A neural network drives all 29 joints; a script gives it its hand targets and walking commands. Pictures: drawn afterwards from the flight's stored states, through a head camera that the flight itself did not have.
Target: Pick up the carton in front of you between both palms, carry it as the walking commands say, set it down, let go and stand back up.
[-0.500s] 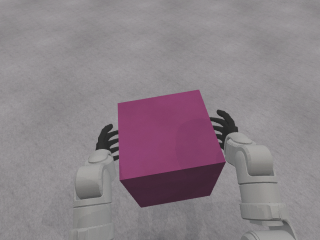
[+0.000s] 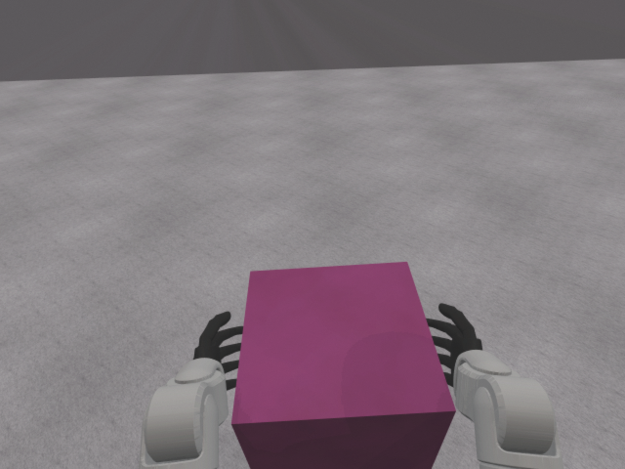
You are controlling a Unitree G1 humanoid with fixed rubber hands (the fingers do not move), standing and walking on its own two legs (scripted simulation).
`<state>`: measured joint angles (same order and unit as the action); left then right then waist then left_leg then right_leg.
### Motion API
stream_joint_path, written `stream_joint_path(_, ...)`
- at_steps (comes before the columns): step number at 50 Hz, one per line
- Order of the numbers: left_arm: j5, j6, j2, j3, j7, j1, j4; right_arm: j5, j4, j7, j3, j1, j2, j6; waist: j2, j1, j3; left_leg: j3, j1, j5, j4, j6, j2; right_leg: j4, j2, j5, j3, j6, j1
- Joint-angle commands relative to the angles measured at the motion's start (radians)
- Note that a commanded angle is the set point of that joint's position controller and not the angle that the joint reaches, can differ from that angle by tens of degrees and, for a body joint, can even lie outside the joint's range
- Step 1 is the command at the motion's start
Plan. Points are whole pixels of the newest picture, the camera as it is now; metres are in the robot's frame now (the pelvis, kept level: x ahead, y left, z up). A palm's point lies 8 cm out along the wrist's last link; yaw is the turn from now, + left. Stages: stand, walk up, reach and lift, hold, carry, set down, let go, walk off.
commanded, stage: carry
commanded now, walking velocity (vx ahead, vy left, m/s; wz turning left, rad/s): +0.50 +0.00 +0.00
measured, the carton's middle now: (335, 384) +0.28 -0.02 +0.01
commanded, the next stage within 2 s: none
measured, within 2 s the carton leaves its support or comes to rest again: neither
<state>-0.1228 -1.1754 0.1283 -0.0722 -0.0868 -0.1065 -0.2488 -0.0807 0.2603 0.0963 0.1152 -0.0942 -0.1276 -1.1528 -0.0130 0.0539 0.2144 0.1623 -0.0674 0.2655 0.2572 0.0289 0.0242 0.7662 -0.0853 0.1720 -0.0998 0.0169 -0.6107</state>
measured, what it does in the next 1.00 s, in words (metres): walks ahead: right foot, then left foot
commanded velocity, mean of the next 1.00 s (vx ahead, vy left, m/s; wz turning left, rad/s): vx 0.50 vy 0.00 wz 0.00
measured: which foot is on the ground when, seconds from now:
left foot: down 0.00-0.18, up 0.20-0.56, down 0.58-1.00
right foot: up 0.00-0.12, down 0.14-0.62, up 0.64-1.00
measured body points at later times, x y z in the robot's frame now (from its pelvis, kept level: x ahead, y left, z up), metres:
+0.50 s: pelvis +0.29 -0.03 +0.00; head +0.27 -0.04 +0.45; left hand +0.54 +0.13 +0.07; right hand +0.57 -0.17 +0.08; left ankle +0.42 +0.10 -0.72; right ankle +0.23 -0.13 -0.75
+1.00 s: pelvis +0.61 -0.02 -0.01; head +0.58 -0.02 +0.44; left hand +0.87 +0.14 +0.08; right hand +0.88 -0.17 +0.08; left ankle +0.45 +0.09 -0.75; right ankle +0.75 -0.14 -0.73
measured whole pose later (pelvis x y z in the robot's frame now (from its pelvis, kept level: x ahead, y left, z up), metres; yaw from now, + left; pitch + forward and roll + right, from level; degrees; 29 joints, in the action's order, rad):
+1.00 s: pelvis +0.61 -0.02 -0.01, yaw +1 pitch +3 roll +0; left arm -0.10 -1.22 0.13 -0.09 -0.09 -0.11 -0.39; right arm -0.09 0.37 0.09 0.09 -0.13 -0.13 -1.20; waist -0.01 0.01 0.14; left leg 0.22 0.07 0.36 0.26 -0.04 0.07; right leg 0.53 -0.09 0.10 -0.18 0.00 -0.54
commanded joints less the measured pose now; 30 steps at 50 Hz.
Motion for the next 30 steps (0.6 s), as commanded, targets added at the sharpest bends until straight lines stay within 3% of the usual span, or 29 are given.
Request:
stream_joint_path(1,0.36,-0.014,0.861,0.645,0.217,-0.468,-0.072,0.402,0.041,-0.291,-0.708,-0.488,-0.828,-0.043,-0.157,-0.042,-0.03,-0.085,-0.024,-0.237,-0.099,0.064,0.239,-0.212,-0.009,-0.169,-0.05,-0.012,0.104)
stream_joint_path(2,0.381,-0.011,0.871,0.658,0.218,-0.51,-0.112,0.416,0.094,-0.286,-0.727,-0.525,-0.861,-0.031,-0.137,-0.039,-0.019,-0.073,0.009,-0.29,-0.05,0.058,0.212,-0.245,0.011,-0.114,-0.08,-0.016,0.136)
stream_joint_path(3,0.388,-0.018,0.873,0.647,0.224,-0.476,-0.042,0.414,0.098,-0.28,-0.726,-0.544,-0.833,-0.039,-0.111,-0.038,-0.025,-0.056,0.001,-0.363,0.009,0.072,0.224,-0.262,0.043,-0.116,-0.141,-0.012,0.188)
stream_joint_path(4,0.391,-0.018,0.867,0.649,0.231,-0.452,-0.039,0.4,0.077,-0.278,-0.711,-0.52,-0.819,-0.046,-0.103,-0.055,0.004,-0.012,0.011,-0.47,0.144,0.045,0.183,-0.333,0.065,-0.046,-0.13,-0.026,0.273)
stream_joint_path(5,0.39,-0.019,0.875,0.631,0.241,-0.412,-0.02,0.411,0.115,-0.275,-0.732,-0.518,-0.837,-0.047,-0.034,-0.054,0.076,0.036,-0.024,-0.602,0.31,0.012,0.158,-0.336,0.079,-0.037,-0.157,-0.05,0.439)
stream_joint_path(6,0.386,-0.012,0.823,0.635,0.248,-0.437,-0.072,0.383,0.041,-0.268,-0.712,-0.479,-0.849,-0.057,0.044,-0.073,0.195,0.042,-0.199,-0.391,0.547,-0.042,0.102,-0.357,-0.078,-0.01,0.067,-0.099,0.68)
stream_joint_path(7,0.402,-0.017,0.844,0.655,0.253,-0.45,-0.039,0.371,0.031,-0.266,-0.699,-0.468,-0.824,-0.052,0.297,-0.077,0.257,0.01,-0.438,0.047,0.82,-0.077,-0.017,-0.435,-0.327,-0.05,0.504,-0.199,0.858)
stream_joint_path(8,0.44,0.0,0.858,0.663,0.259,-0.511,-0.071,0.391,0.057,-0.272,-0.743,-0.523,-0.885,-0.046,0.359,-0.061,0.236,-0.086,-0.602,0.255,0.952,-0.049,-0.03,-0.484,-0.365,-0.153,0.598,-0.26,0.895)
stream_joint_path(9,0.445,0.01,0.898,0.661,0.265,-0.525,-0.049,0.39,0.061,-0.276,-0.728,-0.531,-0.897,-0.036,0.285,-0.076,0.19,-0.125,-0.66,0.255,0.995,-0.026,0.009,-0.459,-0.315,-0.227,0.491,-0.225,0.841)
stream_joint_path(10,0.442,0.02,0.924,0.687,0.264,-0.534,-0.081,0.4,0.061,-0.278,-0.739,-0.556,-0.939,-0.022,0.141,-0.075,0.197,-0.139,-0.666,0.233,0.997,-0.032,0.019,-0.451,-0.291,-0.279,0.449,-0.202,0.813)
stream_joint_path(11,0.463,0.022,0.976,0.688,0.263,-0.543,-0.041,0.382,0.023,-0.274,-0.737,-0.536,-0.935,-0.01,0.113,-0.076,0.188,-0.161,-0.62,0.155,0.92,-0.022,0.06,-0.475,-0.275,-0.242,0.367,-0.159,0.749)
stream_joint_path(12,0.465,0.041,0.978,0.701,0.267,-0.565,-0.123,0.396,0.071,-0.274,-0.738,-0.55,-0.978,0.001,0.08,-0.071,0.186,-0.155,-0.592,0.105,0.854,-0.015,0.084,-0.522,-0.273,-0.103,0.309,-0.16,0.669)
stream_joint_path(13,0.453,0.039,0.97,0.71,0.269,-0.541,-0.084,0.376,0.004,-0.268,-0.729,-0.497,-0.992,0.006,0.052,-0.065,0.205,-0.118,-0.549,0.062,0.804,-0.021,0.086,-0.531,-0.242,-0.083,0.198,-0.144,0.632)
stream_joint_path(15,0.436,0.045,0.959,0.695,0.275,-0.499,-0.113,0.369,0.054,-0.264,-0.756,-0.489,-0.972,0.022,0.14,-0.075,0.13,-0.09,-0.519,0.014,0.668,-0.032,0.096,-0.59,-0.247,0.013,0.136,-0.153,0.535)
stream_joint_path(16,0.464,0.044,0.974,0.701,0.28,-0.498,-0.055,0.367,0.044,-0.261,-0.767,-0.478,-0.994,0.025,0.145,-0.066,0.133,-0.098,-0.517,-0.024,0.585,-0.037,0.1,-0.597,-0.224,-0.02,0.124,-0.145,0.581)
stream_joint_path(17,0.44,0.051,0.964,0.699,0.281,-0.465,-0.061,0.336,0.057,-0.256,-0.753,-0.463,-0.956,0.028,0.153,-0.069,0.105,-0.081,-0.522,-0.081,0.515,-0.035,0.101,-0.619,-0.214,0.02,0.096,-0.15,0.558)
stream_joint_path(18,0.45,0.057,0.969,0.712,0.29,-0.46,-0.089,0.369,0.102,-0.254,-0.783,-0.497,-0.977,0.033,0.167,-0.076,0.104,-0.04,-0.474,-0.065,0.44,-0.034,0.088,-0.621,-0.218,0.023,0.064,-0.165,0.536)
stream_joint_path(19,0.449,0.048,0.933,0.718,0.285,-0.463,-0.129,0.346,0.082,-0.255,-0.75,-0.434,-0.952,0.028,0.178,-0.071,0.082,-0.024,-0.427,-0.125,0.387,-0.036,0.089,-0.617,-0.202,0.009,0.034,-0.148,0.509)
stream_joint_path(20,0.437,0.04,0.942,0.709,0.276,-0.467,-0.116,0.347,0.063,-0.261,-0.748,-0.416,-0.94,0.018,0.167,-0.072,0.07,0.005,-0.401,-0.129,0.33,-0.038,0.059,-0.613,-0.191,0.022,0.013,-0.137,0.52)
stream_joint_path(21,0.43,0.041,0.936,0.728,0.271,-0.469,-0.175,0.369,0.134,-0.257,-0.761,-0.467,-0.938,0.017,0.157,-0.072,0.054,0.017,-0.389,-0.153,0.303,-0.041,0.056,-0.615,-0.199,0.057,0.007,-0.127,0.508)
stream_joint_path(22,0.456,0.034,0.907,0.734,0.269,-0.488,-0.225,0.384,0.185,-0.253,-0.772,-0.488,-0.94,0.011,0.129,-0.075,0.076,0.04,-0.362,-0.176,0.257,-0.042,0.044,-0.593,-0.192,0.004,0.014,-0.124,0.534)
stream_joint_path(23,0.459,0.016,0.904,0.713,0.262,-0.496,-0.202,0.383,0.178,-0.251,-0.756,-0.48,-0.891,-0.002,0.176,-0.069,0.045,0.033,-0.292,-0.218,0.28,-0.045,0.071,-0.598,-0.2,0.024,-0.006,-0.115,0.487)
stream_joint_path(24,0.424,0.009,0.839,0.69,0.257,-0.484,-0.196,0.387,0.143,-0.255,-0.74,-0.495,-0.878,-0.024,0.155,-0.067,0.008,0.052,-0.287,-0.184,0.241,-0.046,0.058,-0.56,-0.208,0.035,0.01,-0.119,0.475)
stream_joint_path(25,0.443,-0.004,0.868,0.709,0.256,-0.465,-0.186,0.372,0.151,-0.258,-0.727,-0.438,-0.854,-0.031,0.132,-0.066,0.026,0.072,-0.257,-0.204,0.238,-0.045,0.058,-0.524,-0.187,0.075,-0.018,-0.113,0.485)
stream_joint_path(26,0.409,-0.015,0.833,0.711,0.248,-0.471,-0.171,0.366,0.104,-0.263,-0.707,-0.434,-0.84,-0.036,0.069,-0.061,0.025,0.073,-0.189,-0.144,0.237,-0.032,0.036,-0.461,-0.146,0.025,-0.025,-0.101,0.461)
stream_joint_path(27,0.433,-0.023,0.824,0.698,0.242,-0.478,-0.165,0.374,0.112,-0.259,-0.72,-0.427,-0.829,-0.042,0.054,-0.047,0.067,0.087,-0.097,-0.047,0.159,-0.026,0.024,-0.34,-0.103,0.086,-0.1,-0.072,0.441)
stream_joint_path(28,0.417,-0.037,0.823,0.694,0.242,-0.461,-0.14,0.37,0.104,-0.259,-0.703,-0.452,-0.804,-0.054,0.022,-0.038,0.085,-0.039,0.079,0.009,0.118,0.023,0.119,-0.165,-0.049,0.007,-0.131,-0.036,0.323)
stream_joint_path(29,0.396,-0.047,0.803,0.693,0.243,-0.478,-0.155,0.342,0.074,-0.259,-0.673,-0.404,-0.774,-0.061,-0.289,-0.021,0.104,-0.436,0.195,0.073,0.003,0.123,0.329,0.12,0.041,0.185,-0.136,0.023,0.088)
stream_joint_path(30,0.415,-0.053,0.834,0.695,0.239,-0.449,-0.091,0.373,0.065,-0.259,-0.703,-0.418,-0.809,-0.063,-0.275,-0.03,0.106,-0.624,0.305,-0.048,-0.04,0.191,0.423,0.297,0.083,0.365,-0.033,0.01,-0.11)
